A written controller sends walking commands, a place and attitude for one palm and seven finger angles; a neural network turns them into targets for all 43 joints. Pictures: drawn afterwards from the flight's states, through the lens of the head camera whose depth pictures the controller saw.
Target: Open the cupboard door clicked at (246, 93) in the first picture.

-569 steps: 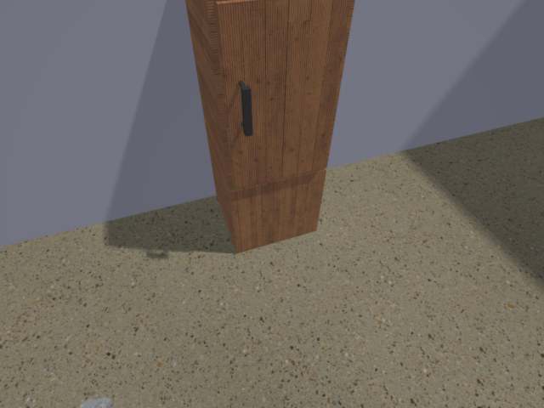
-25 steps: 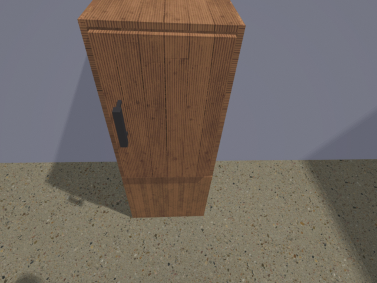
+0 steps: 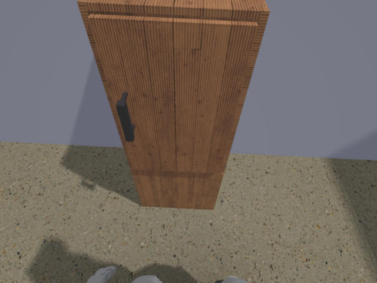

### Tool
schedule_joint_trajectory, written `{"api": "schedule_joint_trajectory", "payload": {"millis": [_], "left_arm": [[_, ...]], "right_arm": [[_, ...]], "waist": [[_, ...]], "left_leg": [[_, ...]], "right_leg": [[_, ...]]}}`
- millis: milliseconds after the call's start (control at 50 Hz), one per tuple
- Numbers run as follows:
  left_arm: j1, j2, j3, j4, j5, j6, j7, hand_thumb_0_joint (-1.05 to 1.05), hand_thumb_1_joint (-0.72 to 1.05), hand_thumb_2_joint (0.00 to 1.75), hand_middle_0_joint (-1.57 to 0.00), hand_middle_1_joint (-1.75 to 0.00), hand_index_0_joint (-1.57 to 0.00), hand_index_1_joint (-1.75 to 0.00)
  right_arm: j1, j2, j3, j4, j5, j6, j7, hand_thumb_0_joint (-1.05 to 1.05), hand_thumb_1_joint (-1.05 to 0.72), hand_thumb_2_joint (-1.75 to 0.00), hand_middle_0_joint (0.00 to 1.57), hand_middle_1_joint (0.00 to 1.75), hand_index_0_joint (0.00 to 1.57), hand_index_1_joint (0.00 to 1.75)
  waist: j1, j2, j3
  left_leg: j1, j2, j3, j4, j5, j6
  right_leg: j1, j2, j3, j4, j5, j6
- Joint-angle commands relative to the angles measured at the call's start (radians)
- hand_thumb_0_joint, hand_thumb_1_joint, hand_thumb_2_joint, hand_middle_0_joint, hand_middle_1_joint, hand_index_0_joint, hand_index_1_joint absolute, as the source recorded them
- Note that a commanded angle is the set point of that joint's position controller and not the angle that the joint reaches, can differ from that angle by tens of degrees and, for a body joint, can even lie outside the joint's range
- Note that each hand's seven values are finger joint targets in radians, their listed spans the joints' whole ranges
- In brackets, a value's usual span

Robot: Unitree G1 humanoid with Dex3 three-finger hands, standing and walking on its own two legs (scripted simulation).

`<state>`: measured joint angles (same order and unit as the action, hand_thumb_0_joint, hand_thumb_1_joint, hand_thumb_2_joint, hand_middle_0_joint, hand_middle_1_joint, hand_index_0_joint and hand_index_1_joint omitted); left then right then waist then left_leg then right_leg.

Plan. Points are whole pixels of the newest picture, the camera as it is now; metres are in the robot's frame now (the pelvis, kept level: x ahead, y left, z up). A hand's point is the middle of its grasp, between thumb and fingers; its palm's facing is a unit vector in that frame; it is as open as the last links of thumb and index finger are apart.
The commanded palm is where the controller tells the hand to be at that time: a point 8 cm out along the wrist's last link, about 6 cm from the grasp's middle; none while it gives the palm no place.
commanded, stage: come to a stop and stand still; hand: left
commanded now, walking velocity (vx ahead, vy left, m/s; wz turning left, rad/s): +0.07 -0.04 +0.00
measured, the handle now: (127, 117) +0.54 +0.20 +0.00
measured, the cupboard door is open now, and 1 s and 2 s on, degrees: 0 0 0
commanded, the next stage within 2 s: look again from close up in 0.92 s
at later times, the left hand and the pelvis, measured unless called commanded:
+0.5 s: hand out of the picture -0.03 +0.20 -0.16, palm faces -0.02 -0.98 -0.19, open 7.4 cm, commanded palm none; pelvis -0.02 +0.02 +0.01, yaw -3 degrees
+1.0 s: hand out of the picture -0.04 +0.13 -0.16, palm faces +0.01 -0.99 -0.14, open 7.4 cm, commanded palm none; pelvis -0.02 -0.01 +0.02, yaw -2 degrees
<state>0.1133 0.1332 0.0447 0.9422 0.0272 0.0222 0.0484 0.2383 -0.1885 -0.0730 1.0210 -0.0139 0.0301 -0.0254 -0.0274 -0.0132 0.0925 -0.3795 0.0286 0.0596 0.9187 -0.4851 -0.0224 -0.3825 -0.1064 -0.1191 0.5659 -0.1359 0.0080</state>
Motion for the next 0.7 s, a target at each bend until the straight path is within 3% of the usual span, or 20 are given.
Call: {"api": "schedule_joint_trajectory", "payload": {"millis": [0,20,40,60,80,100,120,160,200,240,300,380,420,440,460,480,500,540,580,680], "left_arm": [[0.034,0.214,0.052,-0.064,0.007,0.015,-0.001,0.00,0.90,0.90,-0.20,-0.30,-0.20,-0.30],[0.040,0.169,0.043,-0.078,0.000,0.025,-0.007,0.00,0.90,0.90,-0.20,-0.30,-0.20,-0.30],[0.055,0.095,0.029,-0.092,-0.012,0.035,-0.012,0.00,0.90,0.90,-0.20,-0.30,-0.20,-0.30],[0.026,0.088,0.025,-0.100,-0.015,0.038,-0.012,0.00,0.90,0.90,-0.20,-0.30,-0.20,-0.30],[0.064,0.110,0.033,-0.083,-0.012,0.034,-0.023,0.00,0.90,0.90,-0.20,-0.30,-0.20,-0.30],[0.108,0.108,0.033,-0.051,0.002,0.033,-0.028,0.00,0.90,0.90,-0.20,-0.30,-0.20,-0.30],[0.158,0.105,0.034,-0.018,0.005,0.029,-0.035,0.00,0.90,0.90,-0.20,-0.30,-0.20,-0.30],[0.220,0.086,0.020,0.019,0.003,0.015,-0.044,0.00,0.90,0.90,-0.20,-0.30,-0.20,-0.30],[0.198,0.090,0.013,0.023,0.002,0.006,-0.047,0.00,0.90,0.90,-0.20,-0.30,-0.20,-0.30],[0.165,0.092,0.011,0.009,0.005,0.004,-0.047,0.00,0.90,0.90,-0.20,-0.30,-0.20,-0.30],[0.159,0.088,0.003,0.015,0.002,0.006,-0.046,0.00,0.90,0.90,-0.20,-0.30,-0.20,-0.30],[0.244,0.063,-0.004,0.059,-0.010,0.006,-0.039,0.00,0.90,0.90,-0.20,-0.30,-0.20,-0.30],[0.303,0.060,-0.006,0.096,-0.011,-0.005,-0.033,0.00,0.90,0.90,-0.20,-0.30,-0.20,-0.30],[0.321,0.079,-0.005,0.109,-0.010,-0.012,-0.026,0.00,0.90,0.90,-0.20,-0.30,-0.20,-0.30],[0.319,0.104,-0.006,0.118,-0.009,-0.019,-0.019,0.00,0.90,0.90,-0.20,-0.30,-0.20,-0.30],[0.304,0.128,-0.010,0.123,-0.013,-0.025,-0.017,0.00,0.90,0.90,-0.20,-0.30,-0.20,-0.30],[0.273,0.136,-0.015,0.123,-0.017,-0.029,-0.015,0.00,0.90,0.90,-0.20,-0.30,-0.20,-0.30],[0.253,0.109,-0.021,0.134,-0.020,-0.040,-0.014,0.00,0.90,0.90,-0.20,-0.30,-0.20,-0.30],[0.253,0.085,-0.030,0.144,-0.022,-0.038,-0.011,0.00,0.90,0.90,-0.20,-0.30,-0.20,-0.30],[0.284,0.073,-0.032,0.161,-0.023,-0.037,-0.006,0.00,0.90,0.90,-0.20,-0.30,-0.20,-0.30]], "right_arm": [[0.252,-0.001,0.004,0.005,-0.004,-0.005,0.013,0.00,-0.90,-0.90,0.20,0.30,0.20,0.30],[0.268,-0.037,-0.002,-0.005,-0.005,-0.011,0.012,0.00,-0.90,-0.90,0.20,0.30,0.20,0.30],[0.229,-0.124,-0.021,-0.035,-0.016,-0.020,0.009,0.00,-0.90,-0.90,0.20,0.30,0.20,0.30],[0.119,-0.176,-0.024,-0.087,-0.024,-0.021,0.003,0.00,-0.90,-0.90,0.20,0.30,0.20,0.30],[-0.002,-0.168,-0.012,-0.116,-0.028,-0.023,0.002,0.00,-0.90,-0.90,0.20,0.30,0.20,0.30],[-0.043,-0.145,-0.004,-0.120,-0.030,-0.032,-0.001,0.00,-0.90,-0.90,0.20,0.30,0.20,0.30],[-0.055,-0.124,0.004,-0.115,-0.028,-0.039,-0.005,0.00,-0.90,-0.90,0.20,0.30,0.20,0.30],[-0.020,-0.126,0.005,-0.104,-0.022,-0.047,-0.009,0.00,-0.90,-0.90,0.20,0.30,0.20,0.30],[0.049,-0.114,0.002,-0.076,-0.016,-0.049,-0.014,0.00,-0.90,-0.90,0.20,0.30,0.20,0.30],[0.124,-0.111,0.000,-0.046,-0.018,-0.049,-0.018,0.00,-0.90,-0.90,0.20,0.30,0.20,0.30],[0.161,-0.118,-0.001,-0.020,-0.018,-0.047,-0.023,0.00,-0.90,-0.90,0.20,0.30,0.20,0.30],[0.129,-0.133,0.002,0.002,-0.015,-0.042,-0.024,0.00,-0.90,-0.90,0.20,0.30,0.20,0.30],[0.113,-0.117,0.008,0.020,-0.006,-0.041,-0.021,0.00,-0.90,-0.90,0.20,0.30,0.20,0.30],[0.119,-0.089,0.014,0.030,0.001,-0.042,-0.017,0.00,-0.90,-0.90,0.20,0.30,0.20,0.30],[0.111,-0.052,0.023,0.032,0.008,-0.040,-0.013,0.00,-0.90,-0.90,0.20,0.30,0.20,0.30],[0.095,-0.016,0.037,0.029,0.009,-0.038,-0.009,0.00,-0.90,-0.90,0.20,0.30,0.20,0.30],[0.097,0.001,0.043,0.037,0.005,-0.035,-0.003,0.00,-0.90,-0.90,0.20,0.30,0.20,0.30],[0.117,-0.004,0.045,0.075,-0.003,-0.033,-0.002,0.00,-0.90,-0.90,0.20,0.30,0.20,0.30],[0.131,-0.012,0.045,0.099,-0.001,-0.032,-0.004,0.00,-0.90,-0.90,0.20,0.30,0.20,0.30],[0.137,-0.002,0.050,0.125,0.001,-0.033,-0.008,0.00,-0.90,-0.90,0.20,0.30,0.20,0.30]], "waist": [[-0.028,-0.130,-0.124],[-0.041,-0.003,-0.095],[-0.042,0.305,-0.033],[-0.028,0.356,0.049],[0.029,0.270,0.050],[0.054,0.235,0.022],[0.065,0.139,0.007],[0.049,0.069,-0.040],[0.011,0.070,-0.032],[-0.024,0.111,-0.024],[-0.039,0.113,-0.042],[-0.004,0.140,-0.095],[0.030,0.110,-0.104],[0.034,0.054,-0.113],[0.030,-0.041,-0.085],[0.022,-0.110,-0.052],[0.007,-0.079,-0.037],[0.002,-0.115,-0.025],[0.005,-0.069,0.013],[0.019,0.003,0.033]], "left_leg": [[0.265,-0.017,0.036,-0.309,0.177,0.001],[0.281,0.017,-0.041,-0.454,0.139,0.011],[0.140,0.223,-0.355,-0.680,-0.113,0.078],[-0.116,0.342,-0.493,-0.843,-0.240,0.157],[-0.227,0.334,-0.448,-0.874,-0.305,0.196],[-0.199,0.286,-0.407,-0.844,-0.246,0.176],[-0.132,0.253,-0.340,-0.800,-0.169,0.156],[0.065,0.220,-0.248,-0.751,-0.031,0.150],[0.195,0.226,-0.226,-0.741,0.043,0.159],[0.277,0.251,-0.254,-0.744,0.103,0.171],[0.325,0.284,-0.265,-0.719,0.275,0.194],[0.265,0.261,-0.215,-0.656,0.451,0.177],[0.186,0.211,-0.166,-0.593,0.431,0.131],[0.129,0.162,-0.133,-0.555,0.355,0.091],[0.068,0.097,-0.065,-0.506,0.265,0.050],[0.070,0.047,-0.014,-0.485,0.200,0.026],[0.121,0.038,-0.019,-0.493,0.208,0.022],[0.184,0.053,-0.024,-0.499,0.293,0.020],[0.195,0.070,-0.042,-0.534,0.315,0.024],[0.169,0.076,-0.046,-0.558,0.311,0.024]], "right_leg": [[-0.126,-0.160,0.192,-0.197,-0.255,-0.104],[-0.190,-0.092,0.151,-0.086,-0.358,-0.060],[-0.256,0.040,0.062,0.157,-0.414,0.007],[-0.177,0.068,0.121,0.311,-0.364,0.017],[-0.071,0.034,0.178,0.385,-0.264,0.008],[-0.059,0.051,0.173,0.448,-0.231,0.005],[-0.073,0.062,0.170,0.489,-0.184,0.011],[-0.129,0.068,0.128,0.450,-0.164,0.022],[-0.174,0.062,0.114,0.381,-0.173,0.028],[-0.188,0.052,0.114,0.310,-0.220,0.028],[-0.131,0.044,0.116,0.194,-0.284,0.025],[0.062,0.067,0.092,0.022,-0.274,0.011],[0.209,0.072,0.076,-0.166,-0.097,0.007],[0.288,0.043,0.122,-0.242,-0.036,-0.001],[0.300,-0.033,0.212,-0.275,-0.047,-0.031],[0.237,-0.101,0.259,-0.308,-0.056,-0.066],[0.165,-0.124,0.262,-0.321,-0.113,-0.084],[0.118,-0.046,0.215,-0.291,-0.089,-0.070],[0.100,-0.019,0.187,-0.282,-0.120,-0.048],[0.139,-0.002,0.182,-0.274,-0.097,-0.041]]}}
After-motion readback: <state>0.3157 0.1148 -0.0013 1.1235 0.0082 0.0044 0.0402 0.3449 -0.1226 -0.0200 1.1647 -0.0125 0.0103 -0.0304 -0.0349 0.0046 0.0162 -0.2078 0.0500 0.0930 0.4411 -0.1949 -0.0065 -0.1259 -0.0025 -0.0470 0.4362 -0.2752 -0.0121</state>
